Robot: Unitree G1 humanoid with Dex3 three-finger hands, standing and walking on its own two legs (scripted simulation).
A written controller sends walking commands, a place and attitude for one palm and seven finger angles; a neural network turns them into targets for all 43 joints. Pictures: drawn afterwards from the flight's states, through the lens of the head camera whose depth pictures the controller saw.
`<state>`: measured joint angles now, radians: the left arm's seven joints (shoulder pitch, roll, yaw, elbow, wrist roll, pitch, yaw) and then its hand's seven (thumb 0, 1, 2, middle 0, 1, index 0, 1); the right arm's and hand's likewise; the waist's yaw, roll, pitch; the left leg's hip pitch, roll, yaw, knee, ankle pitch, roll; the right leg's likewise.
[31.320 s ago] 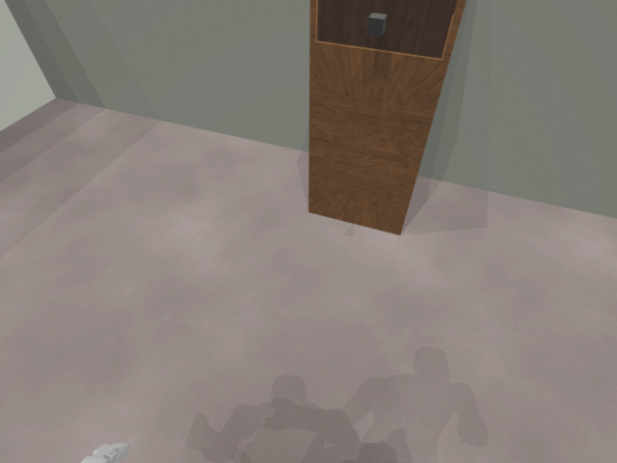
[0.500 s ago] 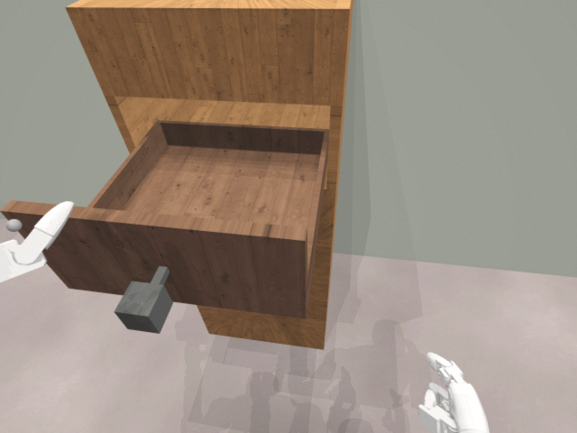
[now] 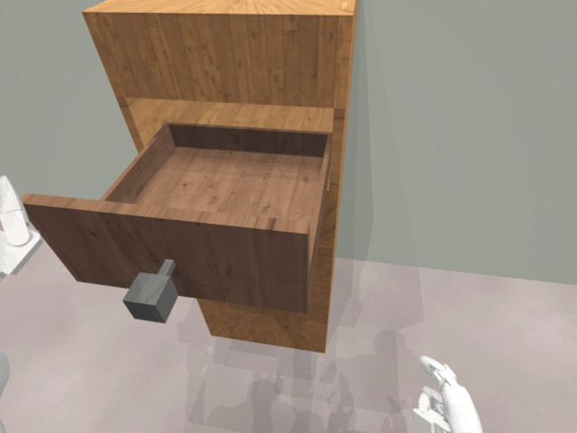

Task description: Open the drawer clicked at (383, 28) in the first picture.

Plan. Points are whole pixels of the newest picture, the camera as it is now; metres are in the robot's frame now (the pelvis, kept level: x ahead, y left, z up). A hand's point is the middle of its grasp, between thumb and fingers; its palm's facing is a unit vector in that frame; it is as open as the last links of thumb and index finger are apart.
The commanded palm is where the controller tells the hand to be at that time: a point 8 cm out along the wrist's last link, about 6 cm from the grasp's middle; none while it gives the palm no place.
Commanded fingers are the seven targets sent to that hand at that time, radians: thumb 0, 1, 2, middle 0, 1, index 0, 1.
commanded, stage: step back with the hand held close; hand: left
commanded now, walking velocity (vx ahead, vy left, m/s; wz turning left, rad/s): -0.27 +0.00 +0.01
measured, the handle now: (159, 284) +0.26 +0.22 +0.09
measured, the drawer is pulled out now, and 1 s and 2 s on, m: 0.30 0.30 0.30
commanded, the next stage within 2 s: stop stepping back and stand still in 1.00 s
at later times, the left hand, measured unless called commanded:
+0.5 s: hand out of the picture +0.13 +0.25 +0.27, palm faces +0.53 -0.67 -0.52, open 7.4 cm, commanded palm +0.07 +0.30 +0.28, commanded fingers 0.00 0.90 0.90 -0.20 -0.30 -0.20 -0.30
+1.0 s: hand out of the picture +0.03 +0.25 +0.29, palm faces +0.59 -0.70 -0.39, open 7.5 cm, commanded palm -0.04 +0.30 +0.28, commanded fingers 0.00 0.90 0.90 -0.20 -0.30 -0.20 -0.30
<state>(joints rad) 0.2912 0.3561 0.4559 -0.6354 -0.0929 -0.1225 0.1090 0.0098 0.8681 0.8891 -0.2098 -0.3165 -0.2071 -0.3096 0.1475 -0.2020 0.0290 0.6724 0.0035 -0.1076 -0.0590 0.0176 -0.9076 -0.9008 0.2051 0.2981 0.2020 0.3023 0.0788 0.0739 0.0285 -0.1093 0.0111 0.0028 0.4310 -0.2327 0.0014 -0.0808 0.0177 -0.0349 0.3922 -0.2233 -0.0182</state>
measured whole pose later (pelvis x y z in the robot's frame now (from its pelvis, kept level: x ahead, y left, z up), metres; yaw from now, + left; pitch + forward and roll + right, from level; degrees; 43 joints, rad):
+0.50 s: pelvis -0.06 +0.02 -0.01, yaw +0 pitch +1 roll -1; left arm 0.42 0.54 0.64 -0.78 -0.05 -0.25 0.13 0.01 0.88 0.90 -0.22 -0.31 -0.21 -0.30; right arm 0.18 -0.21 0.00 0.58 0.01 -0.07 -0.06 0.02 -0.91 -0.90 0.20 0.30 0.20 0.30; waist 0.01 0.01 0.02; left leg -0.39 -0.02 0.01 0.57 -0.19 0.04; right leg -0.37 -0.02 -0.03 0.55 -0.20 0.01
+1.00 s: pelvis -0.17 +0.02 -0.03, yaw +0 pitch +4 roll -2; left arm 0.26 0.54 0.66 -0.81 -0.07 -0.27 0.16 0.01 0.88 0.90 -0.21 -0.31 -0.21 -0.30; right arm 0.16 -0.15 0.02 0.63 -0.01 -0.15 -0.02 0.02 -0.91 -0.90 0.21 0.30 0.20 0.30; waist 0.03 -0.01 0.00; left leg -0.57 0.02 0.03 0.46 0.04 0.03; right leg -0.17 0.03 -0.03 0.56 -0.47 -0.05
